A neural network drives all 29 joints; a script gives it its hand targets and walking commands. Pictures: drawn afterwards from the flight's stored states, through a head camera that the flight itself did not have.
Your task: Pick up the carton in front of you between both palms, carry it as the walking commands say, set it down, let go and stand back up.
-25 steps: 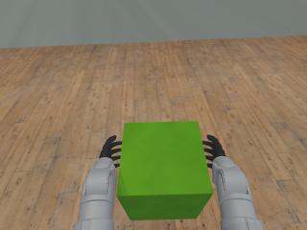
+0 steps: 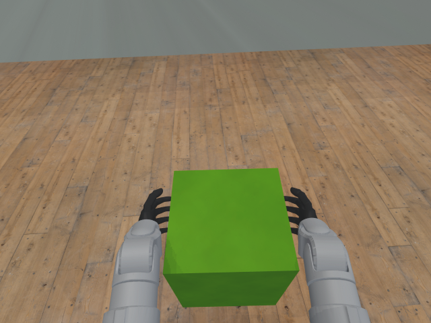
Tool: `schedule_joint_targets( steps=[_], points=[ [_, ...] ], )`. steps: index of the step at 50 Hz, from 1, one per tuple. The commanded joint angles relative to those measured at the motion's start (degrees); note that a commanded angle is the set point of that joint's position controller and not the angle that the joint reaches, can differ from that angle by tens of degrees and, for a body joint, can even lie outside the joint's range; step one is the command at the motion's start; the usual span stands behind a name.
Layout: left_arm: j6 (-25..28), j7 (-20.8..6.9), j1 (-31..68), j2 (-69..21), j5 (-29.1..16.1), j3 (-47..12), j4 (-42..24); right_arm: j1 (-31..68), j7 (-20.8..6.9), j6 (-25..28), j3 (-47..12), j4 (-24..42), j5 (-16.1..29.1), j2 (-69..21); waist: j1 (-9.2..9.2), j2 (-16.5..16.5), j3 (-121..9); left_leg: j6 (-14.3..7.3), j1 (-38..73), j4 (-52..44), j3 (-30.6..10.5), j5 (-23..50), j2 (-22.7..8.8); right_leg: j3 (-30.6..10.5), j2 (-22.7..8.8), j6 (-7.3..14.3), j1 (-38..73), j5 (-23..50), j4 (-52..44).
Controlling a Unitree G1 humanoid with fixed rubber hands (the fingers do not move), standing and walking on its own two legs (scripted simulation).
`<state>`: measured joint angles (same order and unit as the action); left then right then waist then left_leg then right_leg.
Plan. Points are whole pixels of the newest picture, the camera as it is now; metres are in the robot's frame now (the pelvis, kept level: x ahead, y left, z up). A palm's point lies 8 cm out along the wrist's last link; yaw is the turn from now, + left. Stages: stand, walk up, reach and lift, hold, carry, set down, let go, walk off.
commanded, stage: carry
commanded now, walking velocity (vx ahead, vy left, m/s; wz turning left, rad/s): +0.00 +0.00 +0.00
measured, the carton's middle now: (227, 241) +0.30 +0.00 -0.04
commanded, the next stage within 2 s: hold in 0.28 s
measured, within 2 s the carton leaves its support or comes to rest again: neither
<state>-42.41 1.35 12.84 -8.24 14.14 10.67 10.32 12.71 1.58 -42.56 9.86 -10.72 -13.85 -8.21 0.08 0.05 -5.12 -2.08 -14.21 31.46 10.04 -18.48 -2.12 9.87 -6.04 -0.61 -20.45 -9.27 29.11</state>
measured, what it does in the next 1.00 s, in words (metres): shifts its weight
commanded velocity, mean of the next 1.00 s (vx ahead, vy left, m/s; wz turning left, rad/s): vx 0.00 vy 0.00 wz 0.00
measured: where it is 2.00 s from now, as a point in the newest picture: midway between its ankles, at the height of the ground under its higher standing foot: outside the picture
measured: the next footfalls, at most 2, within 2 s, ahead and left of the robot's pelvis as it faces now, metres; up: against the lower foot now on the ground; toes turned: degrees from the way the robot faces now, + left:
none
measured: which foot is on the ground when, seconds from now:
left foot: down 0.00-1.00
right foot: down 0.00-1.00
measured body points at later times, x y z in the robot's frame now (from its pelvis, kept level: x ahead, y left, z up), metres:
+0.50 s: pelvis -0.01 -0.01 +0.01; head -0.03 -0.01 +0.46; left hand +0.26 +0.18 +0.03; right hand +0.30 -0.12 +0.03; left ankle -0.02 +0.09 -0.73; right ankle +0.06 -0.15 -0.73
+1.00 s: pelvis +0.00 -0.06 +0.01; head -0.03 -0.08 +0.45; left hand +0.28 +0.16 +0.04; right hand +0.34 -0.14 +0.03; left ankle -0.02 +0.08 -0.73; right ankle +0.07 -0.15 -0.73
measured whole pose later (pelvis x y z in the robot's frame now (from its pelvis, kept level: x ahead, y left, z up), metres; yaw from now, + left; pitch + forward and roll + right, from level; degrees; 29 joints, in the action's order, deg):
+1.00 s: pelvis +0.00 -0.06 +0.01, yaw +13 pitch -7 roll +0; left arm -37.2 -1.7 23.1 -10.6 21.4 22.0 24.8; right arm 22.4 0.4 -39.3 19.8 -23.1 -19.8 -10.9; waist -0.4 1.3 1.9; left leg 0.4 -5.9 26.9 -6.7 -14.6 0.3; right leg -1.2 2.6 1.6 -8.3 -11.1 26.3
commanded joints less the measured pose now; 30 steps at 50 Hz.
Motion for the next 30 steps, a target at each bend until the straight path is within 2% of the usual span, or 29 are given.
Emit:
schedule_joint_targets(
  steps=[1, 14, 15, 16, 17, 18, 19, 21, 25, 30],
  points=[
    [2.3, -13.2, 27.1, -51.8, -14.9, -32.4, -3.9, 28.6, -13.3, 2.8, -32.3, 5.2, 15.2, -51.8, 0.02, 0.3, -15.0, 0.2, 0.3, -6.7, -6.5, 11.2, -7.2, -4.9, -4.1, 0.6, 9.7, 7.6, -2.1],
    [2.3, -13.2, 27.0, -51.8, -14.9, -32.5, -4.0, 28.4, -13.3, 2.8, -32.3, 5.2, 15.2, -51.7, 0.03, 0.4, -15.1, 0.0, 0.1, -6.6, -6.5, 11.6, -7.3, -4.8, -4.0, 0.3, 9.3, 7.6, -1.9],
    [2.7, -13.6, 22.8, -54.3, -14.4, -31.2, -1.7, 23.1, -13.9, 2.5, -31.2, 6.8, 15.0, -52.7, 0.58, 6.9, -7.7, -0.1, 0.3, -12.4, -18.0, 24.2, 2.7, -11.1, 13.3, 2.5, 23.9, 13.2, -1.5],
    [4.1, -13.1, 22.7, -53.2, -12.2, -29.6, -2.3, 25.7, -14.4, 3.3, -31.5, 9.9, 14.3, -50.9, -0.93, 6.0, -9.6, 0.4, 3.7, -11.6, -18.1, 27.5, 2.9, -12.5, 12.4, 2.7, 23.2, 14.1, -2.6],
    [4.5, -12.7, 22.1, -52.9, -11.7, -28.9, -2.0, 26.6, -14.7, 3.5, -32.2, 9.5, 14.7, -51.4, -1.22, 3.0, -10.2, 0.8, 9.5, -10.3, -17.4, 31.1, 3.9, -12.9, 12.5, 2.1, 20.4, 14.0, -4.2],
    [4.9, -12.3, 22.0, -52.5, -11.0, -28.6, -1.7, 27.3, -15.1, 3.8, -32.7, 9.2, 15.1, -50.7, -2.46, 3.6, -10.4, 0.9, 12.9, -10.9, -17.0, 28.6, 4.3, -12.9, 12.3, 1.6, 18.9, 12.9, -5.0],
    [5.0, -12.1, 22.2, -52.0, -10.7, -28.5, -1.3, 27.6, -15.3, 4.1, -32.9, 9.3, 15.3, -50.9, -2.02, 2.0, -10.3, 1.1, 15.8, -10.7, -16.7, 30.0, 4.5, -13.0, 12.7, 1.0, 16.5, 12.7, -5.8],
    [5.2, -12.4, 24.1, -52.8, -11.6, -29.5, -1.0, 28.4, -15.5, 4.5, -32.8, 7.9, 15.5, -51.1, -1.33, 3.2, -10.1, 1.7, 16.2, -12.0, -16.4, 24.3, 4.6, -13.0, 12.9, 0.9, 16.4, 8.8, -6.8],
    [5.0, -14.1, 29.1, -54.3, -13.8, -31.5, -0.4, 28.5, -15.1, 4.8, -30.2, 3.9, 13.6, -52.7, 1.08, 2.5, -7.8, 2.2, 14.3, -12.6, -16.3, 16.9, 4.8, -13.2, 12.7, 1.5, 16.1, 4.3, -7.6],
    [4.6, -16.1, 32.8, -55.3, -14.5, -30.7, 3.2, 30.5, -15.4, 4.4, -28.0, -0.9, 12.2, -54.9, 1.79, 1.4, -5.8, 2.0, 8.9, -13.4, -15.8, 7.9, 5.2, -13.1, 11.9, 1.5, 18.4, 0.0, -8.2]
  ],
)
